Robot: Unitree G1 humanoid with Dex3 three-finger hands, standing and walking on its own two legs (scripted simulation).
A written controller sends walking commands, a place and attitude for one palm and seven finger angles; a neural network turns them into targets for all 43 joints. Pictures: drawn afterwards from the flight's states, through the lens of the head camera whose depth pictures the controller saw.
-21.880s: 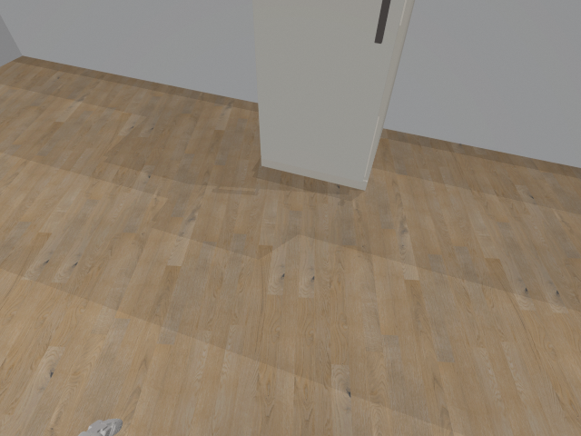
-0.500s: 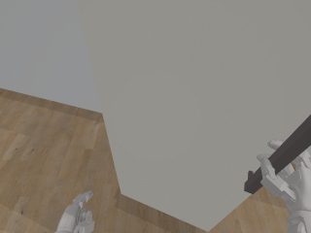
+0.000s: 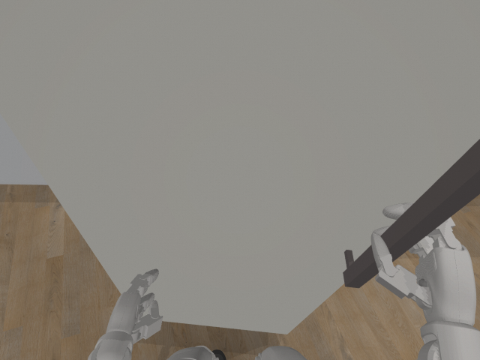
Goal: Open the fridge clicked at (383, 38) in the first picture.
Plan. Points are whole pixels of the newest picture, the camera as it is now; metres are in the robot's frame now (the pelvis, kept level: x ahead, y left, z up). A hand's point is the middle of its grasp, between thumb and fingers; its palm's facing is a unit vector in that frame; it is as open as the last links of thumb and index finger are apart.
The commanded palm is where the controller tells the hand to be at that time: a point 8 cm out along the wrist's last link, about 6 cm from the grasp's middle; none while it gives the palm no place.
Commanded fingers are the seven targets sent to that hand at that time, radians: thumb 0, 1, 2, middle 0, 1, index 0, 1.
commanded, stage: walk backward, drawing the door open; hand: right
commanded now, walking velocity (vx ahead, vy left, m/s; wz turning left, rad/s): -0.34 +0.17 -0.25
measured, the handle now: (405, 213) +0.27 -0.17 +0.19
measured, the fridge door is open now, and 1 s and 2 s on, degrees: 8 42 78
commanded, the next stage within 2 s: stop walking and hold the door back in 1.72 s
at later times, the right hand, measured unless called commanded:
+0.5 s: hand out of the picture +0.12 -0.11 +0.14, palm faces +0.49 +0.82 -0.30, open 6.7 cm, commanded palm +0.06 -0.14 +0.14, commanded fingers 0.00 -0.90 -0.90 0.45 1.40 0.45 1.40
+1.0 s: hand out of the picture -0.02 -0.02 +0.14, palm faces +0.79 +0.49 -0.37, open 6.7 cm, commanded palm -0.08 -0.03 +0.14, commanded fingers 0.00 -0.90 -0.90 0.45 1.40 0.45 1.40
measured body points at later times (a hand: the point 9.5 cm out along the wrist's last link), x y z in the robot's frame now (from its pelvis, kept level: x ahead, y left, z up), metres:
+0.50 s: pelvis -0.05 +0.14 +0.01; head -0.01 +0.13 +0.46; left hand +0.17 +0.30 -0.09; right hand +0.09 -0.16 +0.16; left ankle -0.10 +0.25 -0.72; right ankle +0.05 -0.07 -0.72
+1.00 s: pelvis -0.07 +0.31 +0.01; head -0.06 +0.31 +0.46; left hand +0.20 +0.44 -0.08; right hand -0.06 -0.04 +0.16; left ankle +0.07 +0.33 -0.72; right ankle -0.16 +0.24 -0.65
